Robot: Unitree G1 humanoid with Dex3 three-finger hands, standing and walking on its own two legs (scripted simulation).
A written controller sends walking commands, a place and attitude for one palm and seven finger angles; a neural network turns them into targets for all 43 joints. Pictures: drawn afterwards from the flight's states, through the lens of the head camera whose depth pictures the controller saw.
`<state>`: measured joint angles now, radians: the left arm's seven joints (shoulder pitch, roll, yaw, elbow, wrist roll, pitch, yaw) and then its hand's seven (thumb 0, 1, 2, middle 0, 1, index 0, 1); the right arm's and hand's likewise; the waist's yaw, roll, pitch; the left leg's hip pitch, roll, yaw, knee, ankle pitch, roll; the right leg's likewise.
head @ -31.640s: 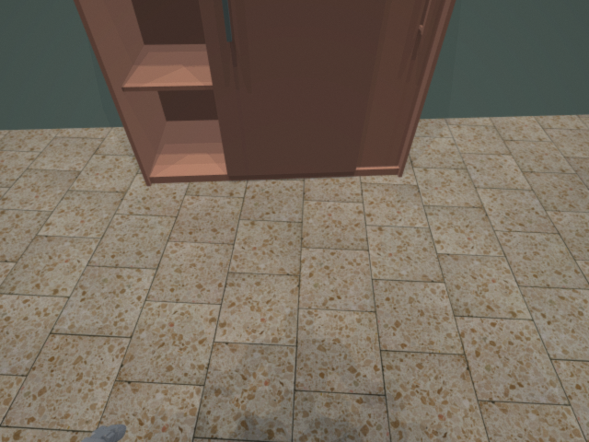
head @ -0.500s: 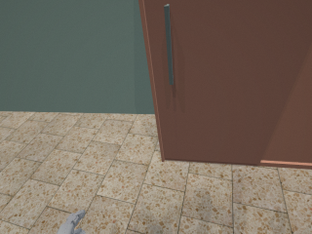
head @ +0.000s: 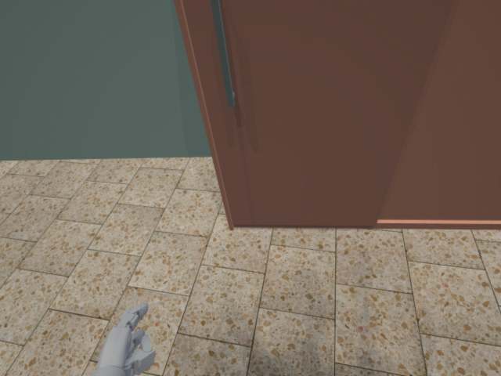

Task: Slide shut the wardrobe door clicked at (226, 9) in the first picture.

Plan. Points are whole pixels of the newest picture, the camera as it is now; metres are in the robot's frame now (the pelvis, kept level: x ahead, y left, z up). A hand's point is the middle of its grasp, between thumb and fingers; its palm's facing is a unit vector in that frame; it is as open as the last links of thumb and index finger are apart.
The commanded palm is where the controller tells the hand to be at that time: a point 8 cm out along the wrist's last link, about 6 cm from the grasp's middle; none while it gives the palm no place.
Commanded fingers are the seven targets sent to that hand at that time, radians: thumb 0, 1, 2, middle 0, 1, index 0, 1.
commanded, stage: stop stepping back and stand still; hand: right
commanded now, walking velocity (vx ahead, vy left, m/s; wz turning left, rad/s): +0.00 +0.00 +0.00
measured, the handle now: (223, 46) +0.88 +0.09 +0.16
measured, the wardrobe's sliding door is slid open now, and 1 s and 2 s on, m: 0.00 0.00 0.00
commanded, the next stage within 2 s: let the arm hang, fingers relaxed in 0.62 s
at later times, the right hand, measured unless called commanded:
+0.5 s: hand (497, 215) +0.25 -0.28 +0.19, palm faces +0.39 +0.79 -0.47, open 7.4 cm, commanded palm +0.19 -0.32 +0.20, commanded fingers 0.00 -0.90 -0.90 0.20 0.30 0.20 0.30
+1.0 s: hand out of the picture +0.10 -0.18 -0.14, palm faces -0.02 +0.99 -0.16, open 7.3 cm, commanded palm none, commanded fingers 0.00 -0.90 -0.90 0.20 0.30 0.20 0.30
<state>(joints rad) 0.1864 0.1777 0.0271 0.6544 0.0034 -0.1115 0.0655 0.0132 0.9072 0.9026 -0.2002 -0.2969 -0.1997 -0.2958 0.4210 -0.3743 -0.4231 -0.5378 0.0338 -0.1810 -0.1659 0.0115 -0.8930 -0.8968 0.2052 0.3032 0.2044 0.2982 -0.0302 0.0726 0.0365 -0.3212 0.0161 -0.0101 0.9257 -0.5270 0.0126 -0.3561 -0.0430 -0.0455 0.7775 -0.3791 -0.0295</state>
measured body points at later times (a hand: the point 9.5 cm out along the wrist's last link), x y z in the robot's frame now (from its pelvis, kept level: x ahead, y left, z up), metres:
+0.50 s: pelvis +0.05 -0.02 +0.02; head +0.07 -0.04 +0.47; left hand +0.20 +0.21 -0.06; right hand +0.23 -0.32 +0.21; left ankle +0.04 +0.12 -0.71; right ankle +0.03 -0.10 -0.71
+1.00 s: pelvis +0.03 -0.02 +0.02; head +0.04 -0.02 +0.47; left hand +0.12 +0.24 -0.11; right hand +0.11 -0.23 -0.12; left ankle +0.04 +0.12 -0.71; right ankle +0.03 -0.10 -0.71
